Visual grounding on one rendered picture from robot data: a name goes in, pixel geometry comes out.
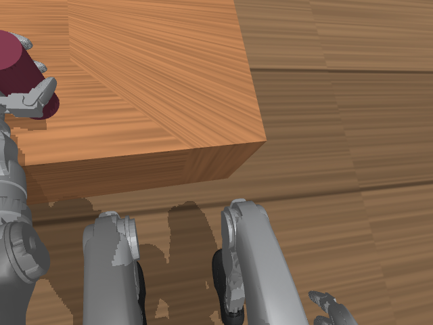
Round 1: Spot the left robot arm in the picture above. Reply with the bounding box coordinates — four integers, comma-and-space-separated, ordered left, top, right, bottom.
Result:
0, 118, 50, 325

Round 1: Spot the left robot hand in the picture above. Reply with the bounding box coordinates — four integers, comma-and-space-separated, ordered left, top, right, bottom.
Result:
0, 32, 57, 121

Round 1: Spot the right robot hand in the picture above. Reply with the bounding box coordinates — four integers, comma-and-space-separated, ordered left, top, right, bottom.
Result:
309, 290, 358, 325

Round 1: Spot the right robot foot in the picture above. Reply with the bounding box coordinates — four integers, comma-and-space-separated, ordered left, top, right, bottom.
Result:
212, 249, 244, 325

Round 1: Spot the can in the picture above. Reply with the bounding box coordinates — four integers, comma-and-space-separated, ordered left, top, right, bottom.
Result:
0, 30, 60, 120

